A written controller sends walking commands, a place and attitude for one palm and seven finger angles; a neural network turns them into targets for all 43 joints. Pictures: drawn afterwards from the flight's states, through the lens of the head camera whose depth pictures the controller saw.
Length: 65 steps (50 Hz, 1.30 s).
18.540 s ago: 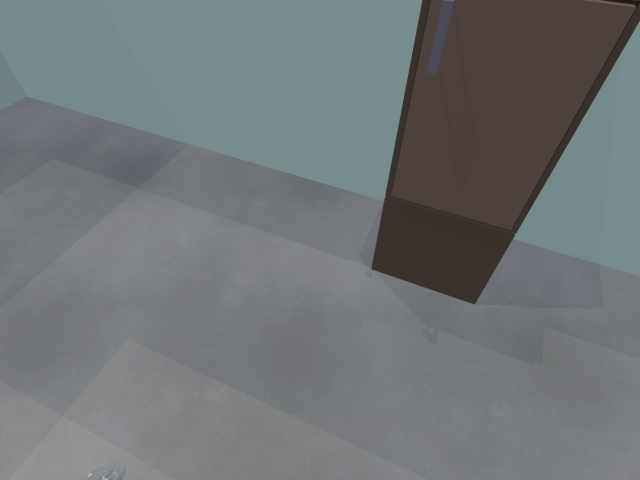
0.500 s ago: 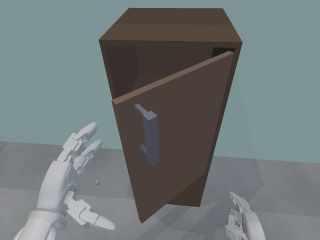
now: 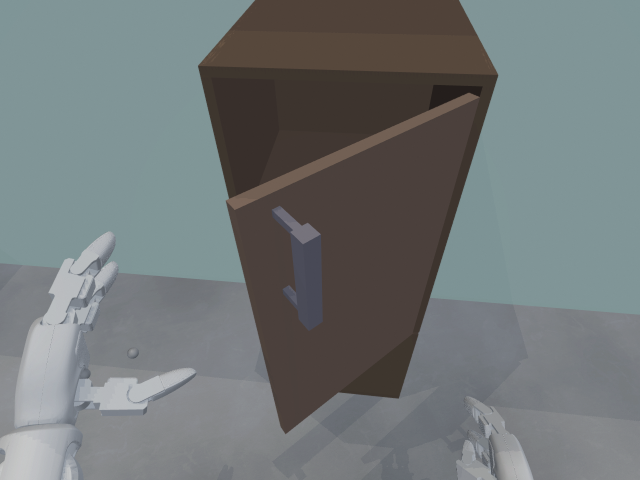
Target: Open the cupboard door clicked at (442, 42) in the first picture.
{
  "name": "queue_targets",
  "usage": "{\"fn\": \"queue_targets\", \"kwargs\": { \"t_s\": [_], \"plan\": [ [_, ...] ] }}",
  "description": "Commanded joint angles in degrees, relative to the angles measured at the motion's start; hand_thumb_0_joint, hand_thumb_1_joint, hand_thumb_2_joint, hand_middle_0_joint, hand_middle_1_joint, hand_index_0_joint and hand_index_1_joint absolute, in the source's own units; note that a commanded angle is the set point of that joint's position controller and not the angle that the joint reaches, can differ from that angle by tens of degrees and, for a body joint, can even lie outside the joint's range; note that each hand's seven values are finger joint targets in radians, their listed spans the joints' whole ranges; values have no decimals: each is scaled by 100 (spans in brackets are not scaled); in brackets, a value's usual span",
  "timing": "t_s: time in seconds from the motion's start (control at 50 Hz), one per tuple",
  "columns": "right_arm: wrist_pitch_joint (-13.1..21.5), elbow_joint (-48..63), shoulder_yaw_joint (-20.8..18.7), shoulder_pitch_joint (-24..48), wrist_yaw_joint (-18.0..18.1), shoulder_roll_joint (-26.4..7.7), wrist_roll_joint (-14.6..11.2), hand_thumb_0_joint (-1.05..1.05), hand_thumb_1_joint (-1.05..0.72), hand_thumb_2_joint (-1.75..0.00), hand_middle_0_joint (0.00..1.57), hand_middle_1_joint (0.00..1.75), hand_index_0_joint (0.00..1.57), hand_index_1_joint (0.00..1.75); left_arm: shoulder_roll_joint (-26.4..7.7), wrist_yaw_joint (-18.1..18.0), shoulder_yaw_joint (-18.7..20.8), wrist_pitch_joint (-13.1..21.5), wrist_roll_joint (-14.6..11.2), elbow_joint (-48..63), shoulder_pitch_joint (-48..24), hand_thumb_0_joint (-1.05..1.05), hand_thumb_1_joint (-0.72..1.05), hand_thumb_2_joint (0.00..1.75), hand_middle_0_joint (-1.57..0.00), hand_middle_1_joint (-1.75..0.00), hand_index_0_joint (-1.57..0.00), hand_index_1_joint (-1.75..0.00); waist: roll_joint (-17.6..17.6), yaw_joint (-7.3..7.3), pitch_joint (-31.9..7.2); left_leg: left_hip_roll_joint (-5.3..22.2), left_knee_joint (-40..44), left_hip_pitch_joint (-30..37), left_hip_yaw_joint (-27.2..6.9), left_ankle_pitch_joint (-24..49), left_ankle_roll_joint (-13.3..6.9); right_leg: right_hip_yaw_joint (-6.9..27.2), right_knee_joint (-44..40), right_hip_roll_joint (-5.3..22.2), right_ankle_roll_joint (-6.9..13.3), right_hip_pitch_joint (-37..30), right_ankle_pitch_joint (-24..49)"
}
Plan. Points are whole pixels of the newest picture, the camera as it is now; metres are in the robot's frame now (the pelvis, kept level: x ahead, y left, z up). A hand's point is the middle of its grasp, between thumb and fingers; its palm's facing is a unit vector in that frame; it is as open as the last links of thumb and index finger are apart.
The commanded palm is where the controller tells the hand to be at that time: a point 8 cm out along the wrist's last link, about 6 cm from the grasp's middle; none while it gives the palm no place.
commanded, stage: draw the hand back to the body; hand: left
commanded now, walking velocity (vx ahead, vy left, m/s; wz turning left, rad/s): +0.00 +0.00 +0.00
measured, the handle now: (297, 270) +0.30 +0.07 +0.16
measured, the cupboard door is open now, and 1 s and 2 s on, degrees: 44 44 44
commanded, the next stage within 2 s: step back with the hand held close in 0.76 s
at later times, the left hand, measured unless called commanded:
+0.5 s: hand (83, 323) +0.20 +0.26 +0.16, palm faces +0.47 -0.79 -0.39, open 8.0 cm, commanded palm +0.15 +0.30 +0.17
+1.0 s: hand (77, 324) +0.20 +0.27 +0.16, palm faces +0.44 -0.79 -0.43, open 7.4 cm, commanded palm +0.14 +0.30 +0.18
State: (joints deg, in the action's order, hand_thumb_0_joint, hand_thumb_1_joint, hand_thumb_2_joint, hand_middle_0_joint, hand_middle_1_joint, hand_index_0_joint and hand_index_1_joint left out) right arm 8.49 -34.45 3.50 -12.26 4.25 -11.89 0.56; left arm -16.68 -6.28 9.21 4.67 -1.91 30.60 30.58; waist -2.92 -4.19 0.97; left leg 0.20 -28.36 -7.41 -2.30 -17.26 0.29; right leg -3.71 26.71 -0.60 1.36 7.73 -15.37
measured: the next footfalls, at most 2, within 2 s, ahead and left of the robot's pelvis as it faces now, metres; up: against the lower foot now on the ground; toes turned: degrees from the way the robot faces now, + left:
right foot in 1.76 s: -0.13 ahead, -0.09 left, +0.00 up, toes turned +2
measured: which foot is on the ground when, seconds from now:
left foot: down 0.00-1.00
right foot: down 0.00-1.00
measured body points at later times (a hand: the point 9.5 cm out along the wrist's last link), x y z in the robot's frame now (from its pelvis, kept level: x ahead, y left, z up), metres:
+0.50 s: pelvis +0.01 +0.00 +0.00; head -0.01 -0.02 +0.45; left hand +0.17 +0.30 +0.19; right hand +0.20 -0.22 -0.08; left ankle -0.02 +0.12 -0.74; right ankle -0.01 -0.10 -0.74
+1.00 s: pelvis +0.00 +0.00 +0.01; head +0.00 -0.01 +0.45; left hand +0.17 +0.30 +0.19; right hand +0.19 -0.22 -0.08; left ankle -0.02 +0.12 -0.74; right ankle -0.01 -0.10 -0.74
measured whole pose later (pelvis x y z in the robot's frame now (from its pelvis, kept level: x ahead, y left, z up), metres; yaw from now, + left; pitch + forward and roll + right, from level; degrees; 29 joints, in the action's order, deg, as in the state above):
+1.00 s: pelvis +0.00 +0.00 +0.01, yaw +0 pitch -2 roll -1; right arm 3.0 -35.3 1.3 -9.8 3.8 -12.5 -0.3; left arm -20.3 -6.8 21.3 8.2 -3.0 22.3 26.8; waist -3.4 -2.2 1.5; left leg 0.7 -25.0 -7.6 -2.2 -15.3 0.2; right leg -3.7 21.3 -1.2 1.2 7.0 -12.3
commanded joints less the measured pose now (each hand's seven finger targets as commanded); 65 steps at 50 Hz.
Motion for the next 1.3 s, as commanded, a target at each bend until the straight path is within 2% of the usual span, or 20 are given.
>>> {"fn": "queue_targets", "kwargs": {
  "t_s": [0.0, 0.06, 0.14, 0.32, 0.36, 0.42, 0.6, 0.68, 0.82, 0.86, 0.88, 0.9, 0.92, 0.96, 1.0, 1.04, 1.08, 1.12, 1.16, 1.28],
  "plan": [
    [278, 934, -304, 847, 104, -544, 3, 0, -90, -90, 20, 30, 20, 30, -833, -158, 792, 505, 0, 1149, -455, 0, 27, 63, -18, -30, -18, -30, -18, 15, -469, 38, 535, -7, 94, 1406, -149, 170, -515, 158, -4, -298, 1011],
    [237, 890, -331, 874, 97, -553, 0, 0, -90, -90, 20, 30, 20, 30, -869, -169, 889, 509, -6, 1042, -367, 0, 37, 68, -18, -30, -18, -30, -91, -1, -455, 50, 556, 48, 116, 1684, -138, 163, -499, 161, -12, -376, 1301],
    [143, 830, -388, 921, 116, -581, -13, 0, -90, -90, 20, 30, 20, 30, -1085, -195, 1231, 497, -39, 744, -387, 0, 51, 74, -19, -30, -19, -30, 217, -38, -373, 60, 578, 63, 138, 1831, -151, 163, -554, 139, -25, -418, 1467],
    [-3, 741, -432, 890, 120, -599, -36, 0, -90, -90, 20, 30, 20, 30, -1276, -223, 1583, 530, -88, 501, -856, 0, 83, 87, -20, -30, -20, -30, -38, -2, -429, 56, 666, 234, 167, 1924, -133, 185, -644, 137, -27, -457, 1485],
    [-20, 706, -429, 903, 120, -603, -43, 0, -90, -90, 20, 30, 20, 30, -1297, -224, 1635, 511, -98, 359, -950, 0, 90, 90, -20, -30, -20, -30, -197, 7, -286, 59, 704, 212, 159, 1922, -121, 189, -671, 143, -20, -416, 1458],
    [-18, 726, -445, 916, 95, -615, -35, 0, -90, -90, 20, 30, 20, 30, -1164, -190, 1486, 513, -109, 364, -927, 0, 90, 90, -20, -30, -20, -30, 31, 16, -357, 58, 709, 271, 177, 1940, -146, 182, -697, 133, -50, -444, 1495],
    [-38, 729, -439, 940, 90, -600, -33, 0, -90, -90, 20, 30, 20, 30, -1251, -197, 1564, 514, -109, 419, -962, 0, 90, 90, -20, -30, -20, -30, -7, 1, -350, 42, 751, 238, 167, 1774, -137, 211, -773, 123, -39, -467, 1346],
    [-6, 717, -435, 926, 82, -607, -32, 0, -90, -90, 20, 30, 20, 30, -1260, -211, 1565, 527, -88, 496, -959, 0, 90, 90, -20, -30, -20, -30, -212, 5, -384, 43, 760, 256, 150, 1840, -117, 202, -758, 126, -23, -502, 1386],
    [3, 709, -444, 948, 82, -614, -32, 0, -90, -90, 20, 30, 20, 30, -1229, -199, 1544, 535, -97, 396, -967, 0, 90, 90, -20, -30, -20, -30, 5, 7, -293, 40, 791, 217, 159, 1679, -137, 198, -818, 110, -41, -444, 1216],
    [2, 683, -446, 952, 100, -630, -45, 0, -90, -90, 20, 30, 20, 30, -1402, -223, 1677, 535, -102, 466, -1258, 0, 90, 90, -20, -30, -20, -30, -164, 19, -364, 41, 798, 252, 156, 1690, -133, 216, -812, 126, -34, -478, 1236],
    [-133, 851, -467, 785, 65, -781, -110, 0, -90, -90, 20, 30, 20, 30, -2085, -220, 2373, 729, -136, 597, -1541, 0, 90, 90, -20, -30, -20, -30, 48, 262, 264, 148, 629, -211, -11, 1416, -251, 630, -1114, 375, -80, 167, 1378],
    [-231, 736, -490, 820, 52, -697, -89, 0, -90, -90, 20, 30, 20, 30, -1612, -135, 2030, 720, -137, 84, -919, 0, 90, 90, -20, -30, -20, -30, 427, 283, 170, 139, 491, -178, -75, 1375, -256, 633, -1137, 490, -73, 199, 1371],
    [-307, 809, -519, 800, 30, -719, -93, 0, -90, -90, 20, 30, 20, 30, -1387, -87, 1818, 696, -119, 52, -567, 0, 90, 90, -20, -30, -20, -30, 554, 303, 61, 130, 378, -137, -49, 1460, -250, 634, -1129, 541, -72, 273, 1410],
    [-382, 881, -556, 795, 26, -753, -82, 0, -90, -90, 20, 30, 20, 30, -1380, -88, 1790, 740, -97, 354, -287, 0, 90, 90, -20, -30, -20, -30, 185, 316, -322, 185, 312, -108, -13, 1932, -224, 517, -857, 598, -70, 119, 1882],
    [-450, 969, -598, 729, 30, -786, -89, 0, -90, -90, 20, 30, 20, 30, -1404, -127, 1794, 732, -92, 655, -72, 0, 90, 90, -20, -30, -20, -30, 56, 331, -740, 264, 243, -108, -22, 2499, -192, 452, -551, 590, -85, -89, 2355],
    [-489, 1001, -624, 765, 64, -794, -99, 0, -90, -90, 20, 30, 20, 30, -1601, -193, 1968, 738, -92, 924, 23, 0, 90, 90, -20, -30, -20, -30, -179, 311, -1017, 325, 206, -137, -73, 2931, -168, 424, -300, 602, -84, -221, 2731],
    [-532, 1097, -653, 727, 82, -761, -118, 0, -90, -90, 20, 30, 20, 30, -1660, -236, 2070, 730, -98, 1074, 156, 0, 90, 90, -20, -30, -20, -30, 15, 311, -1193, 395, 175, -226, -113, 3119, -145, 411, -83, 560, -116, -276, 2867],
    [-563, 1132, -682, 732, 105, -724, -139, 0, -90, -90, 20, 30, 20, 30, -1732, -275, 2178, 736, -109, 1103, 232, 0, 90, 90, -20, -30, -20, -30, 185, 325, -1201, 406, 99, -347, -110, 2981, -141, 474, -17, 595, -124, -178, 2901],
    [-575, 1140, -698, 714, 125, -731, -142, 0, -90, -90, 20, 30, 20, 30, -1745, -309, 2225, 746, -98, 1133, 284, 0, 90, 90, -20, -30, -20, -30, 15, 329, -1175, 447, 160, -528, -198, 2847, -136, 465, 93, 581, -102, -162, 2664],
    [-517, 1175, -694, 708, 128, -783, -131, 0, -90, -90, 20, 30, 20, 30, -1665, -344, 2212, 803, -75, 1074, 302, 0, 90, 90, -20, -30, -20, -30, -38, 354, -730, 558, 405, -1519, -424, 1204, -275, 623, 151, 523, -114, 72, 1226]
  ]
}}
